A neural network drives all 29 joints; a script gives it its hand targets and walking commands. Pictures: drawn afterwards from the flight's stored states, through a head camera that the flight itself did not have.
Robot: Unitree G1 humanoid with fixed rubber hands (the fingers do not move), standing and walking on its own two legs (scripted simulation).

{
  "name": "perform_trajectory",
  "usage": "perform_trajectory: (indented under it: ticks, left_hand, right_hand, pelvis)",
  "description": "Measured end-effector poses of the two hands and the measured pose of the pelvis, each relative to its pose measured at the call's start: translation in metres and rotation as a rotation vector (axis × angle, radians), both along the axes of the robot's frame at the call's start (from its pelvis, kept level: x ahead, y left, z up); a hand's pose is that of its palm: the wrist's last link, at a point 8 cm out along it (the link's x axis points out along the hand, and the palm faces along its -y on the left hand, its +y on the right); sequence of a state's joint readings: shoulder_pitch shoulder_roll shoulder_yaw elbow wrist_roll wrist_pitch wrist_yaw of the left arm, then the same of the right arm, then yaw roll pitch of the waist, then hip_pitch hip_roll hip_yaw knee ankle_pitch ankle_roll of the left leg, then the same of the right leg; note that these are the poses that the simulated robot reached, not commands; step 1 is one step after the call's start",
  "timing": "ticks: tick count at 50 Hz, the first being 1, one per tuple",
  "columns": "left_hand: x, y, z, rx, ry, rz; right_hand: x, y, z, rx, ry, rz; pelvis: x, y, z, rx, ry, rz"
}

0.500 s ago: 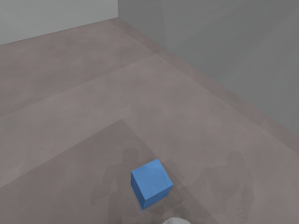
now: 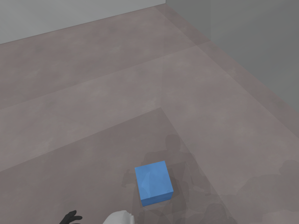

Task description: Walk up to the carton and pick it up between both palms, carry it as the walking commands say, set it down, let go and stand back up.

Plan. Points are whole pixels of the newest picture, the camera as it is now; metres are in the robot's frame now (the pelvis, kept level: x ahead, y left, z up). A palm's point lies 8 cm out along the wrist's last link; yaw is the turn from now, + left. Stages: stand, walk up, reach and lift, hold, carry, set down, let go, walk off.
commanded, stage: walk up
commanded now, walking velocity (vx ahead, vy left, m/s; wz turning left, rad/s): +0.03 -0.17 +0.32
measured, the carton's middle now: (153, 184) +0.38 -0.01 -0.66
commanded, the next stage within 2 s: stand in 1.46 s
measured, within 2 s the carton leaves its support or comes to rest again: neither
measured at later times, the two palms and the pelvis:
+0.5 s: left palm out of the picture -0.06 +0.23 -0.11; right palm (247, 213) +0.16 -0.27 -0.12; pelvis -0.01 -0.04 +0.00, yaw +6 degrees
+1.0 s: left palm out of the picture +0.01 +0.26 -0.13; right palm out of the picture +0.08 -0.22 -0.13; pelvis -0.02 +0.01 +0.00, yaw +7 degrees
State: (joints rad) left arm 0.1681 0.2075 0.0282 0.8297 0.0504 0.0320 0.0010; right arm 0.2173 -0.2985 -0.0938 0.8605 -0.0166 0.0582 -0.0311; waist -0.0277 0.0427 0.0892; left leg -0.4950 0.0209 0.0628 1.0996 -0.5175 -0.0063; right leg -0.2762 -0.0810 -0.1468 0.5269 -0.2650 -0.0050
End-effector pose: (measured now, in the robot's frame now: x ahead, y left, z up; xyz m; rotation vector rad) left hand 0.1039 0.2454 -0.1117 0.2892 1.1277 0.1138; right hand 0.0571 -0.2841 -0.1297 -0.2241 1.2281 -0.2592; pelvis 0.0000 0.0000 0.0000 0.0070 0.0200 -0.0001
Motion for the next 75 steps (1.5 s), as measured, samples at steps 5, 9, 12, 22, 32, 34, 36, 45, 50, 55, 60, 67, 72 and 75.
perform_trajectory:
  ticks: [5,9,12,22,32,34,36,45,50,55,60,67,72,75]
  left_hand:
    - [-0.049,-0.005,-0.014,-0.004,0.072,0.123]
    - [-0.079,-0.010,-0.032,-0.037,0.130,0.182]
    - [-0.088,-0.019,-0.029,-0.054,0.136,0.214]
    - [-0.130,-0.018,-0.014,0.063,0.163,0.279]
    - [-0.178,0.016,-0.001,0.064,0.246,0.309]
    - [-0.170,0.026,-0.014,0.029,0.226,0.304]
    - [-0.159,0.031,-0.025,0.000,0.200,0.301]
    - [-0.101,0.018,-0.022,-0.078,0.086,0.232]
    - [-0.095,0.011,-0.017,-0.045,0.065,0.222]
    - [-0.104,0.013,-0.017,-0.028,0.101,0.239]
    - [-0.108,0.011,-0.017,-0.006,0.140,0.236]
    - [-0.112,-0.026,-0.009,0.016,0.104,0.248]
    - [-0.115,-0.054,-0.003,-0.017,0.107,0.260]
    - [-0.114,-0.063,-0.008,-0.040,0.106,0.264]
  right_hand:
    - [0.073,0.015,0.013,0.044,-0.128,0.120]
    - [0.108,0.027,0.021,0.045,-0.209,0.194]
    - [0.117,0.025,0.026,0.044,-0.223,0.218]
    - [0.108,0.005,0.002,0.068,-0.145,0.277]
    - [0.095,0.039,0.017,0.108,-0.136,0.299]
    - [0.090,0.048,0.015,0.081,-0.149,0.295]
    - [0.079,0.056,0.014,0.060,-0.142,0.290]
    - [0.040,0.067,0.018,0.051,-0.100,0.211]
    - [0.028,0.062,0.001,0.084,-0.061,0.173]
    - [0.014,0.055,-0.002,0.079,-0.013,0.161]
    - [-0.007,0.017,0.000,0.013,0.047,0.134]
    - [-0.003,-0.022,-0.010,0.028,0.097,0.163]
    - [0.016,-0.013,-0.007,0.082,0.059,0.181]
    - [0.022,-0.003,-0.007,0.100,0.041,0.183]
  pelvis:
    - [0.008,-0.020,0.000,-0.021,-0.007,0.034]
    - [0.011,-0.026,-0.007,-0.030,-0.007,0.050]
    - [0.008,-0.029,-0.003,-0.023,-0.011,0.063]
    - [-0.006,-0.044,-0.009,0.008,0.004,0.095]
    - [-0.018,-0.017,0.005,0.018,-0.005,0.124]
    - [-0.018,-0.005,-0.002,-0.004,-0.011,0.129]
    - [-0.020,0.003,-0.006,-0.011,-0.019,0.141]
    - [-0.019,0.011,0.005,-0.008,-0.026,0.118]
    - [-0.019,0.006,0.001,-0.002,-0.030,0.120]
    - [-0.017,0.000,0.002,-0.013,-0.032,0.138]
    - [-0.017,-0.018,0.000,-0.014,-0.010,0.131]
    - [-0.014,-0.049,-0.001,-0.001,-0.005,0.146]
    - [-0.011,-0.055,0.008,0.007,-0.011,0.145]
    - [-0.011,-0.056,0.008,-0.001,-0.014,0.148]
